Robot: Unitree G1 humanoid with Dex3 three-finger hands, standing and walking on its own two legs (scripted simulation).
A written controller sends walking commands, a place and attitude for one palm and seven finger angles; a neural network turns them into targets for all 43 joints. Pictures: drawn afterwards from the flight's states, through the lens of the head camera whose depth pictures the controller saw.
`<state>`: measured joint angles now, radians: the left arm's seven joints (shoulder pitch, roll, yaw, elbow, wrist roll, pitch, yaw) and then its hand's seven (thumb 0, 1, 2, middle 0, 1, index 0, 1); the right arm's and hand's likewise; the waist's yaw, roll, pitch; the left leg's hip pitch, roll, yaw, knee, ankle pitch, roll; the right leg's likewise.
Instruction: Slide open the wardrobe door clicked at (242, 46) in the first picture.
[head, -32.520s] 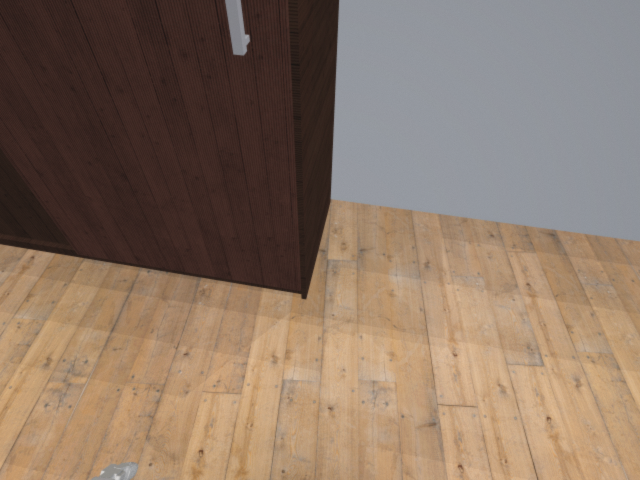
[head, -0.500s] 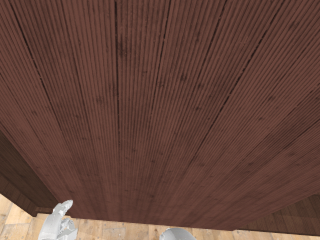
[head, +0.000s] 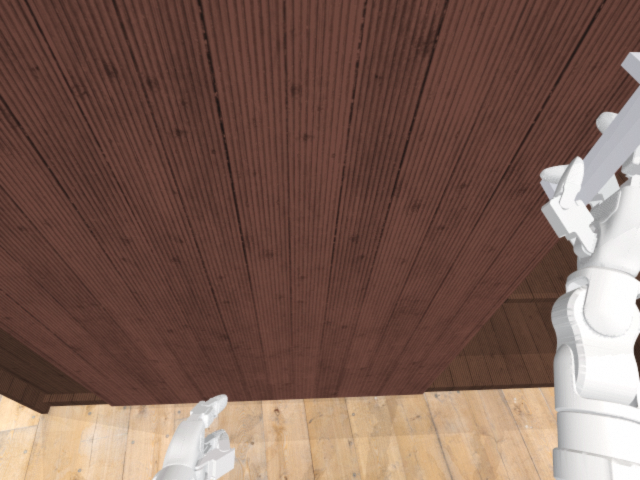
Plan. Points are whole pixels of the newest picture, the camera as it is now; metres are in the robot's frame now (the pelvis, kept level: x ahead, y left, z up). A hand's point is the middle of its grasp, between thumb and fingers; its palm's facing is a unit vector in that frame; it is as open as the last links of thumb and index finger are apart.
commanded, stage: stop walking and hold the door there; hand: right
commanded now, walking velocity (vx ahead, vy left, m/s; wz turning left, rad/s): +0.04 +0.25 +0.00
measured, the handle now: (595, 145) +0.40 -0.25 +0.24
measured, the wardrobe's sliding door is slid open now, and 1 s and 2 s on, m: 0.68 0.68 0.68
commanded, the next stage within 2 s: loosen the grip on the handle in 1.38 s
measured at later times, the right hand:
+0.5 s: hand (561, 210) +0.35 -0.22 +0.19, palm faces +0.05 +1.00 +0.00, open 6.4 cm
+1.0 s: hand (562, 208) +0.35 -0.22 +0.20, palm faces +0.09 +0.99 -0.05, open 6.0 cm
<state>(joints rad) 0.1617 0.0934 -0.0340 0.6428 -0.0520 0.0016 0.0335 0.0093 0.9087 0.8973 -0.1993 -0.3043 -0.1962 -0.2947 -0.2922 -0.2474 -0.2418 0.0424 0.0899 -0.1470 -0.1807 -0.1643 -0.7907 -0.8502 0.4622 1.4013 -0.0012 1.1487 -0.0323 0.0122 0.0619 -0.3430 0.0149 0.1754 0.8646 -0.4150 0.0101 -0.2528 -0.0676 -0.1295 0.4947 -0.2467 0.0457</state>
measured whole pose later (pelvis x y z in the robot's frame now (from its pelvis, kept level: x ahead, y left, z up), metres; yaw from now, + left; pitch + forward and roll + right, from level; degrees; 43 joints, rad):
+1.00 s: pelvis -0.05 -0.10 +0.00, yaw +3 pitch -4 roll -1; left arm 0.24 0.26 0.02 0.78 -0.05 0.02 0.07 0.01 0.91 0.90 -0.20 -0.30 -0.20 -0.29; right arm -0.57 -0.18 -0.05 0.50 0.11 -0.19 -0.11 -0.03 -0.76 -0.86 0.47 1.41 0.23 1.37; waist -0.05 -0.01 0.04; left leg -0.12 0.09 0.05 0.56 -0.33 -0.03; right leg -0.24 -0.02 -0.03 0.49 -0.19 0.01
